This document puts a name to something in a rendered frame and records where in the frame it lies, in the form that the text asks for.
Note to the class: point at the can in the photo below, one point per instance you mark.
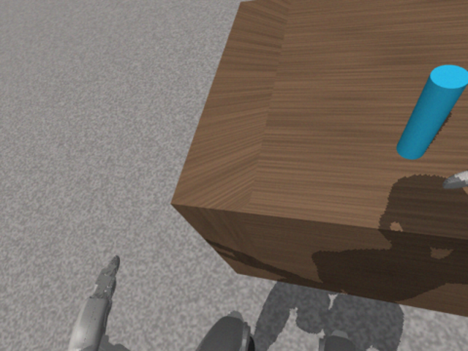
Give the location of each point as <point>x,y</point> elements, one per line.
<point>440,93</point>

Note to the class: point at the left robot hand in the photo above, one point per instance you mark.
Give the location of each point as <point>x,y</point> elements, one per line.
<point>89,331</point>

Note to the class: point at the right robot hand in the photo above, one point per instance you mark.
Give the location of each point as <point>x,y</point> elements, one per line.
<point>456,181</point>

